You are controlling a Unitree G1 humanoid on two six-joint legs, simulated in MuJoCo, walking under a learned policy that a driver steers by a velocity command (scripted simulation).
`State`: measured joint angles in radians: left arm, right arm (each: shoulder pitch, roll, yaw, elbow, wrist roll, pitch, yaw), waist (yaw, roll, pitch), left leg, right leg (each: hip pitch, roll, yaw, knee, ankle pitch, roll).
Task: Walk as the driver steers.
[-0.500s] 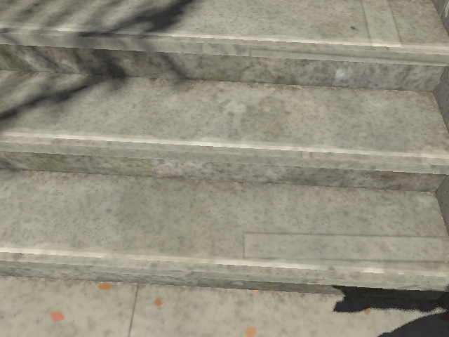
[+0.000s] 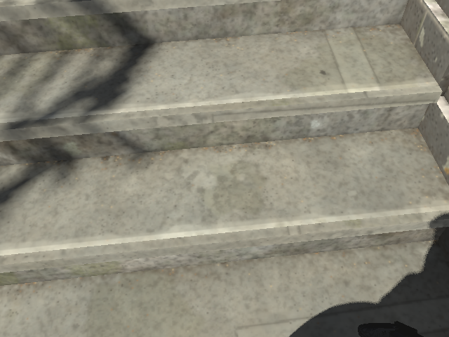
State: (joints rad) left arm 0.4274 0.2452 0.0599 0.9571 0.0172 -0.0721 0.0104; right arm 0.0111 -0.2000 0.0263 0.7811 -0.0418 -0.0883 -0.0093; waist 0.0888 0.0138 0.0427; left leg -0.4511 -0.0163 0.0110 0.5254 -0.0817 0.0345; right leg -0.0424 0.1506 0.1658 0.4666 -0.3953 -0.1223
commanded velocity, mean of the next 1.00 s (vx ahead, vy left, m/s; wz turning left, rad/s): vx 0.50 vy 0.00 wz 0.13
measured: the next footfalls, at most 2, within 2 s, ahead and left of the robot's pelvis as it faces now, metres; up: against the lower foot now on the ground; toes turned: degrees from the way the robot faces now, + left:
left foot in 0.02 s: +0.14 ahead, +0.11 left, +0.00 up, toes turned -1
right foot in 0.52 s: +0.44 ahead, -0.15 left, +0.16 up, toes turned -8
